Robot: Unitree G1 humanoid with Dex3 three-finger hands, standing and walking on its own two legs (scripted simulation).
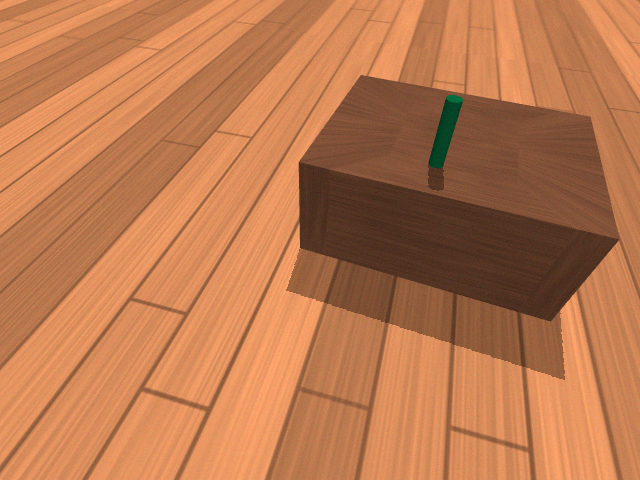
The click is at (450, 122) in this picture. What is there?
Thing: slim round
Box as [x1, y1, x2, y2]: [429, 95, 462, 167]
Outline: 459,96 449,95 446,97 429,159 429,164 433,167 440,167 443,164 462,102 462,99
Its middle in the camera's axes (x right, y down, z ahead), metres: +0.42 -0.36 +1.31
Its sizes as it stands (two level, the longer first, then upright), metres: 0.053 0.053 0.245
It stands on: a support 0.45 m high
